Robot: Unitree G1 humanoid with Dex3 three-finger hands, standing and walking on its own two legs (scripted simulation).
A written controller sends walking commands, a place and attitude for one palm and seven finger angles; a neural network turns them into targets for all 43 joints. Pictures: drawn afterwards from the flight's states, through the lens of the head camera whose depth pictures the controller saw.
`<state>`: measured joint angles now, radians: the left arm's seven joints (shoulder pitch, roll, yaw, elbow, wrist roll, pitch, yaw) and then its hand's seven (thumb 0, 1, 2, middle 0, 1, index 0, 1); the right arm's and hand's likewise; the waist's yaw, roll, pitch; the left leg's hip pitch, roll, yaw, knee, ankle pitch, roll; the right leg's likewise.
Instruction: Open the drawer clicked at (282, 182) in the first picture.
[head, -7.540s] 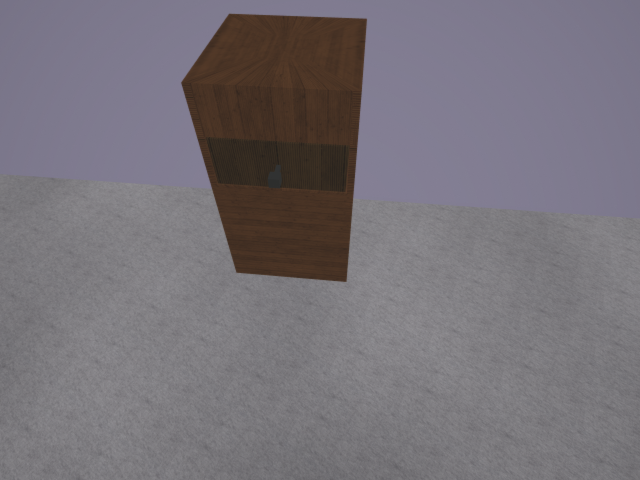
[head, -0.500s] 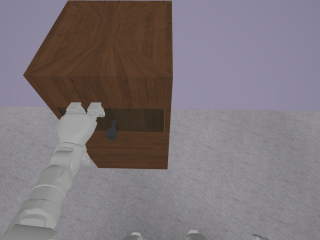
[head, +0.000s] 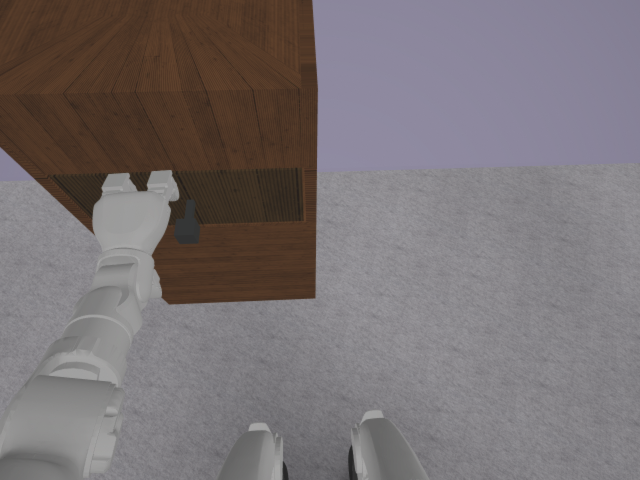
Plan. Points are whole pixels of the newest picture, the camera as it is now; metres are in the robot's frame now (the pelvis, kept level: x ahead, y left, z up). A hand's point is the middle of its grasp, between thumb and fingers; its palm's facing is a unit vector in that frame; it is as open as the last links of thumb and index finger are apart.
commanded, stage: move the hooked fingers above the handle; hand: left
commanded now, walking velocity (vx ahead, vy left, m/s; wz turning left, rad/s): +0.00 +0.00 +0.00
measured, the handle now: (188, 221) +0.52 +0.21 -0.13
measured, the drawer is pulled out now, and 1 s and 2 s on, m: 0.00 0.00 0.00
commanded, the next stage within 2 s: none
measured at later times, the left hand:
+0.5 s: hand (154, 235) +0.46 +0.24 -0.07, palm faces -0.09 +0.05 -0.99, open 13.7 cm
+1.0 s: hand (151, 233) +0.47 +0.24 -0.08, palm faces -0.04 +0.05 -1.00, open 13.8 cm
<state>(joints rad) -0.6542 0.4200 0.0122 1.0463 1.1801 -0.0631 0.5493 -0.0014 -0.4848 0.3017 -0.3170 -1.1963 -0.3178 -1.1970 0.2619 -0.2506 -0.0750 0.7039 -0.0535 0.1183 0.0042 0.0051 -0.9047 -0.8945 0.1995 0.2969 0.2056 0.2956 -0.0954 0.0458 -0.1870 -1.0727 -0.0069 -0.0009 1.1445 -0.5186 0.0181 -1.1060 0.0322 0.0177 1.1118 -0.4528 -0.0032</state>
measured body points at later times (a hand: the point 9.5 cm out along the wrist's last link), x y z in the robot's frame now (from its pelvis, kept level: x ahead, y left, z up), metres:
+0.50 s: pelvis -0.02 +0.00 -0.03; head +0.14 -0.02 +0.39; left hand +0.46 +0.23 -0.02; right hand +0.01 -0.27 -0.18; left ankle +0.00 +0.11 -0.64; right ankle +0.03 -0.12 -0.64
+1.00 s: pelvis -0.02 +0.00 -0.04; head +0.15 -0.01 +0.37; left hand +0.47 +0.24 -0.02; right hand +0.01 -0.27 -0.18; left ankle +0.00 +0.11 -0.64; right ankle +0.03 -0.12 -0.64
